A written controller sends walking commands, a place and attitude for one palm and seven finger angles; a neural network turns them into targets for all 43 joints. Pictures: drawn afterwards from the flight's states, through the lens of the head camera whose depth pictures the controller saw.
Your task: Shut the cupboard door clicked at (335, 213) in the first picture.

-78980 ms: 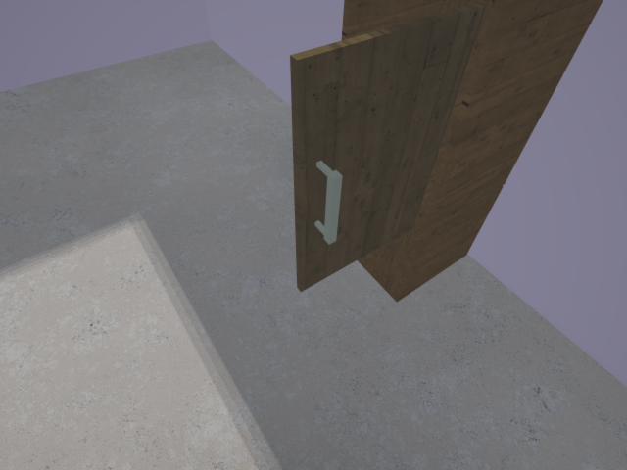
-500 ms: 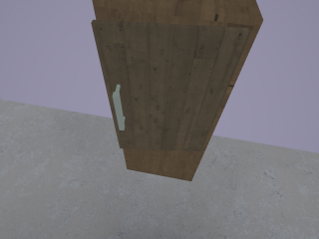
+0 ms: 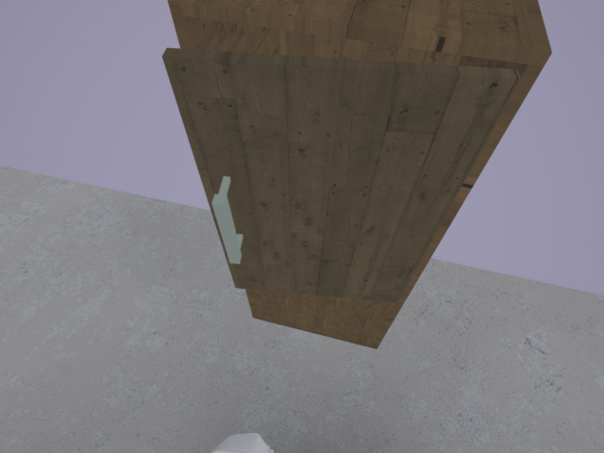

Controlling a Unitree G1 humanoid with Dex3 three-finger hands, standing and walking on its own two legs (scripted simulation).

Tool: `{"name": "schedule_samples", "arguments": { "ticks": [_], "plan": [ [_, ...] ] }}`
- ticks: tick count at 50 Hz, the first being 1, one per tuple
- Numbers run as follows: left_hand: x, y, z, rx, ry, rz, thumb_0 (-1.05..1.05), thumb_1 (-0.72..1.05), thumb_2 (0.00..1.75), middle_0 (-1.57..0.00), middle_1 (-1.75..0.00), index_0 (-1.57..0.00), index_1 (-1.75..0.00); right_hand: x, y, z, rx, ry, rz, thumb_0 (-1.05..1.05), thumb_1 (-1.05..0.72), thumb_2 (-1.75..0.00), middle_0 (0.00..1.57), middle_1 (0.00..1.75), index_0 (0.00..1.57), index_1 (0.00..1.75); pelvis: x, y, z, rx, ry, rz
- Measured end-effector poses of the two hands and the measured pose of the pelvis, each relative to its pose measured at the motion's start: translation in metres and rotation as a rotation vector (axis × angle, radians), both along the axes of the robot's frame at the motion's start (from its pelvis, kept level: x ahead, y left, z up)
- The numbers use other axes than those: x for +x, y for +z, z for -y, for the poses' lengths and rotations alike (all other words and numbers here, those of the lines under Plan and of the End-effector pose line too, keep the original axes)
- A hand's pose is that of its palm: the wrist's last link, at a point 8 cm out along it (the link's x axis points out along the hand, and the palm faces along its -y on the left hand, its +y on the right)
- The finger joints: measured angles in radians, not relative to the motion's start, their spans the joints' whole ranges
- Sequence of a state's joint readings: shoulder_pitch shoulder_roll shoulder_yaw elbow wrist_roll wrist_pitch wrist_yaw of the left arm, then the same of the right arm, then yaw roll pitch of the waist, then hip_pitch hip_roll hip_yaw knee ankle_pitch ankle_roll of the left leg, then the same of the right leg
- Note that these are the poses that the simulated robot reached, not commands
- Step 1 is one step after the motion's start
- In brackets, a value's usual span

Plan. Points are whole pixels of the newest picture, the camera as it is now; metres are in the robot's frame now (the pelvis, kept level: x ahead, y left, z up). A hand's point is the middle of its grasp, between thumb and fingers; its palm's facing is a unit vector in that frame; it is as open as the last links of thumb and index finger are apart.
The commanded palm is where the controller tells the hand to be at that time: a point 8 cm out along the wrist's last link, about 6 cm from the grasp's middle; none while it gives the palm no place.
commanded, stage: come to a stop and stand still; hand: left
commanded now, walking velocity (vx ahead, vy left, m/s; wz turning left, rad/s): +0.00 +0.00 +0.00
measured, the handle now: (231, 223) +0.45 +0.16 -0.04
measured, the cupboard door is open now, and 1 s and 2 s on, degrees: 9 9 9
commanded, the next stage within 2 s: look again from close up in 0.62 s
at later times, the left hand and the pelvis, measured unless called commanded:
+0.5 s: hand out of the picture -0.03 +0.21 -0.17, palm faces -0.01 -0.98 -0.21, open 7.4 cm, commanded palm none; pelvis -0.03 +0.03 +0.00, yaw -1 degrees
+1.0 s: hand out of the picture +0.00 +0.22 -0.18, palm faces -0.01 -0.96 -0.26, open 7.4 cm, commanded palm none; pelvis -0.04 +0.03 -0.01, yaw +0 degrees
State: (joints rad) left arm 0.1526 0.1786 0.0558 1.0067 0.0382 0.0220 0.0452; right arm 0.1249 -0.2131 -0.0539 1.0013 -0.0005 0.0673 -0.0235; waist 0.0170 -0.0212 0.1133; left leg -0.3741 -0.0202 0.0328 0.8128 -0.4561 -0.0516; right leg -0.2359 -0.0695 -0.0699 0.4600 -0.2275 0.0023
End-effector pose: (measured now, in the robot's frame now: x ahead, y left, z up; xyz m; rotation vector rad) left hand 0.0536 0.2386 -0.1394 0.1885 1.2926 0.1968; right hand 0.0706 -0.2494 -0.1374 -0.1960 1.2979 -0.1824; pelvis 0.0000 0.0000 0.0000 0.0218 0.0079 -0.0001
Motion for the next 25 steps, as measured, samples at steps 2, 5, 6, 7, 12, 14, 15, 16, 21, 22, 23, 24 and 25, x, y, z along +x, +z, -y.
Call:
{"name": "schedule_samples", "arguments": {
  "ticks": [2, 5, 6, 7, 12, 14, 15, 16, 21, 22, 23, 24, 25],
  "plan": [
    [-0.006, -0.008, -0.013, -0.005, 0.002, -0.009, 0.00, 0.91, 0.90, -0.20, -0.30, -0.20, -0.30, 0.011, 0.004, -0.007, -0.017, 0.013, 0.053, 0.01, -0.91, -0.90, 0.20, 0.30, 0.19, 0.30, -0.001, -0.005, -0.009, -0.013, -0.001, 0.007],
    [-0.013, -0.022, -0.032, -0.012, 0.016, -0.016, 0.01, 0.91, 0.90, -0.20, -0.30, -0.20, -0.30, 0.019, 0.003, -0.019, -0.044, 0.045, 0.104, 0.01, -0.91, -0.90, 0.20, 0.30, 0.19, 0.30, -0.004, -0.015, -0.023, -0.039, 0.002, 0.017],
    [-0.016, -0.023, -0.036, -0.012, 0.019, -0.021, 0.01, 0.91, 0.90, -0.20, -0.30, -0.20, -0.30, 0.018, 0.005, -0.024, -0.046, 0.056, 0.106, 0.01, -0.91, -0.90, 0.20, 0.30, 0.19, 0.30, -0.005, -0.014, -0.025, -0.035, -0.002, 0.022],
    [-0.019, -0.022, -0.040, -0.012, 0.021, -0.026, 0.01, 0.91, 0.90, -0.20, -0.30, -0.20, -0.30, 0.017, 0.007, -0.029, -0.046, 0.065, 0.108, 0.01, -0.91, -0.90, 0.20, 0.30, 0.20, 0.30, -0.007, -0.013, -0.027, -0.033, -0.004, 0.023],
    [-0.035, -0.014, -0.049, -0.016, 0.029, -0.036, 0.01, 0.91, 0.90, -0.20, -0.30, -0.20, -0.30, 0.004, 0.010, -0.051, -0.018, 0.081, 0.096, 0.01, -0.91, -0.90, 0.20, 0.30, 0.20, 0.30, -0.016, -0.005, -0.033, -0.039, -0.004, 0.021],
    [-0.042, -0.010, -0.048, -0.017, 0.022, -0.043, 0.01, 0.91, 0.90, -0.20, -0.30, -0.20, -0.30, -0.004, 0.008, -0.057, 0.003, 0.072, 0.090, 0.01, -0.91, -0.90, 0.20, 0.30, 0.20, 0.30, -0.019, -0.003, -0.035, -0.039, -0.007, 0.019],
    [-0.046, -0.009, -0.047, -0.017, 0.018, -0.047, 0.01, 0.91, 0.90, -0.20, -0.30, -0.20, -0.30, -0.008, 0.007, -0.059, 0.015, 0.064, 0.087, 0.01, -0.91, -0.90, 0.20, 0.30, 0.20, 0.30, -0.021, -0.003, -0.035, -0.038, -0.009, 0.017],
    [-0.050, -0.007, -0.045, -0.016, 0.014, -0.051, 0.01, 0.91, 0.90, -0.20, -0.30, -0.20, -0.30, -0.013, 0.004, -0.060, 0.026, 0.055, 0.083, 0.01, -0.91, -0.90, 0.20, 0.30, 0.20, 0.30, -0.022, -0.003, -0.034, -0.036, -0.011, 0.016],
    [-0.071, -0.006, -0.031, -0.014, -0.012, -0.084, 0.01, 0.91, 0.90, -0.20, -0.30, -0.19, -0.30, -0.042, -0.009, -0.057, 0.068, -0.017, 0.058, 0.00, -0.92, -0.90, 0.20, 0.30, 0.20, 0.30, -0.030, -0.006, -0.030, -0.012, -0.023, 0.014],
    [-0.075, -0.005, -0.028, -0.020, -0.018, -0.093, 0.01, 0.91, 0.90, -0.20, -0.30, -0.19, -0.30, -0.048, -0.009, -0.055, 0.068, -0.028, 0.051, 0.00, -0.93, -0.90, 0.20, 0.30, 0.20, 0.30, -0.031, -0.004, -0.030, -0.015, -0.021, 0.016],
    [-0.078, -0.004, -0.024, -0.027, -0.022, -0.099, 0.01, 0.91, 0.90, -0.20, -0.30, -0.20, -0.30, -0.055, -0.009, -0.053, 0.067, -0.036, 0.043, 0.00, -0.93, -0.90, 0.20, 0.30, 0.20, 0.30, -0.032, -0.003, -0.030, -0.017, -0.021, 0.019],
    [-0.081, -0.003, -0.020, -0.033, -0.026, -0.103, 0.01, 0.91, 0.90, -0.20, -0.30, -0.20, -0.30, -0.062, -0.009, -0.051, 0.065, -0.043, 0.031, 0.00, -0.93, -0.90, 0.20, 0.30, 0.20, 0.30, -0.032, -0.002, -0.030, -0.017, -0.022, 0.021],
    [-0.083, -0.003, -0.017, -0.040, -0.028, -0.105, 0.01, 0.90, 0.90, -0.20, -0.30, -0.20, -0.30, -0.070, -0.009, -0.049, 0.063, -0.048, 0.017, 0.00, -0.93, -0.90, 0.20, 0.30, 0.20, 0.30, -0.033, -0.002, -0.029, -0.017, -0.023, 0.024]
  ]
}}
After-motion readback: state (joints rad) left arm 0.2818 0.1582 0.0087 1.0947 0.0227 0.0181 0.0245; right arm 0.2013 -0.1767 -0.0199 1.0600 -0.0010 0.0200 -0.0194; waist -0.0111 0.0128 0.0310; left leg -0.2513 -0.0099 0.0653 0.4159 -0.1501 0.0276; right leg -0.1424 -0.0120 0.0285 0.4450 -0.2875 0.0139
